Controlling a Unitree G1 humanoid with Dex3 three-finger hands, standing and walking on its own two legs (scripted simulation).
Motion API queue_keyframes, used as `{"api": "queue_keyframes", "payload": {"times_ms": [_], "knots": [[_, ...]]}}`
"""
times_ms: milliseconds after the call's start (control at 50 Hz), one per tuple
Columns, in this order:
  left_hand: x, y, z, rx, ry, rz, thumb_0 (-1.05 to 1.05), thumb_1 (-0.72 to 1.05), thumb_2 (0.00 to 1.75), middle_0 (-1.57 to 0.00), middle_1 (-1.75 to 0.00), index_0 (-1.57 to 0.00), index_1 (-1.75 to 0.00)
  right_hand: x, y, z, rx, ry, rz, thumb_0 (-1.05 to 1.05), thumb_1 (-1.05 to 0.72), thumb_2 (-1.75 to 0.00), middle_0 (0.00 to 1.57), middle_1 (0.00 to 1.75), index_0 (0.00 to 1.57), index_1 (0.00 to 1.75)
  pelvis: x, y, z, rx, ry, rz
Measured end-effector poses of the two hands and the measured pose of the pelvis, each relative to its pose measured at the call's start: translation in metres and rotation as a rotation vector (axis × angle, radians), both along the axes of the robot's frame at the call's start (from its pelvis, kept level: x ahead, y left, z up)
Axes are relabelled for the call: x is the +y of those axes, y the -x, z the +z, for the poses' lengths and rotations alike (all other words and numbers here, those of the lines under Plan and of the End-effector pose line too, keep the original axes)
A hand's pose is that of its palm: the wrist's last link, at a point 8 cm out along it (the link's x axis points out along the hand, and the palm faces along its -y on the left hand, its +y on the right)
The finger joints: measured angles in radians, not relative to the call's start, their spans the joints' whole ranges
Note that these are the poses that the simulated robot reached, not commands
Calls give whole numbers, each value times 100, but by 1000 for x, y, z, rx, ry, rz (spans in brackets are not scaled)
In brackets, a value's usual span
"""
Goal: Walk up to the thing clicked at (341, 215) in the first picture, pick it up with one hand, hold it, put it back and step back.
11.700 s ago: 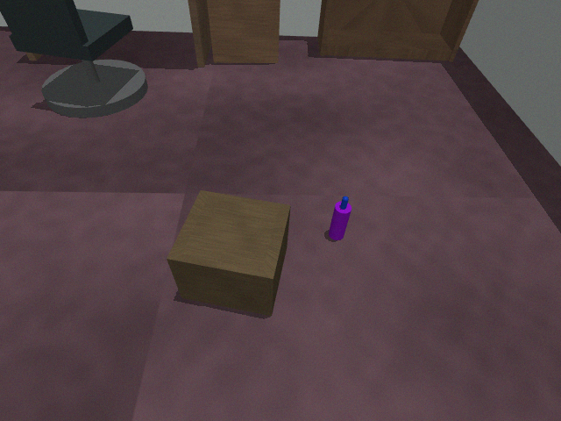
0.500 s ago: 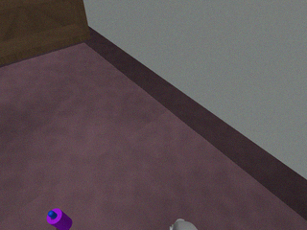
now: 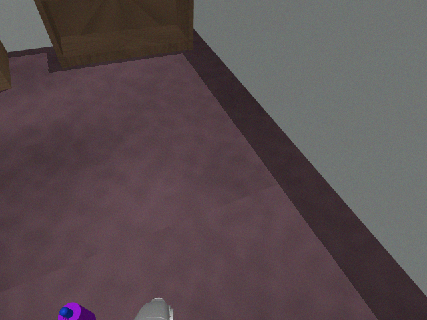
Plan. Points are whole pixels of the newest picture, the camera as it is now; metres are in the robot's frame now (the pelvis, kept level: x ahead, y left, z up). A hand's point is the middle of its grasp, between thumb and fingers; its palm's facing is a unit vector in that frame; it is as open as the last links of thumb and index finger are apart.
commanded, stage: walk up
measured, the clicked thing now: (75, 316) +0.20 +0.45 -0.64
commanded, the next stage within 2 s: stand in 1.76 s
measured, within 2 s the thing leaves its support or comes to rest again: neither
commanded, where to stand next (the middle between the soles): +0.24 -0.04 m, yaw +27 degrees
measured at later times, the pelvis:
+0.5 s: pelvis +0.15 -0.08 -0.03, yaw +16 degrees
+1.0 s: pelvis +0.17 -0.07 -0.02, yaw +28 degrees
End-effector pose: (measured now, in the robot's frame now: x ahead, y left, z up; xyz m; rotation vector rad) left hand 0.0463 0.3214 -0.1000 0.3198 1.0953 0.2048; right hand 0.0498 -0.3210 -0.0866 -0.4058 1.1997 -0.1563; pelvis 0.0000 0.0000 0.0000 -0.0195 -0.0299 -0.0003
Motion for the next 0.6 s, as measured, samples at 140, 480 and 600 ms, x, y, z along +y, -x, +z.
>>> {"api": "queue_keyframes", "payload": {"times_ms": [140, 480, 600], "knots": [[4, -47, -34, 54, 24, 58, 1, 91, 90, -21, -30, -20, -30, 1, -97, 3, -138, 81, 60, 1, -91, -90, 20, 30, 21, 30, 5, -58, -20, -5, -38, 80], [-64, -111, -14, -41, -56, 220, 0, 91, 90, -21, -30, -20, -30, -53, -246, -32, -110, 60, 247, 1, -90, -90, 20, 30, 21, 30, -74, -146, -29, -7, -37, 270], [-81, -88, 2, 6, -67, 290, 1, 90, 90, -21, -30, -21, -30, -49, -287, -29, -76, 18, 329, 1, -91, -90, 20, 30, 21, 30, -82, -158, -15, 15, -42, 328]]}}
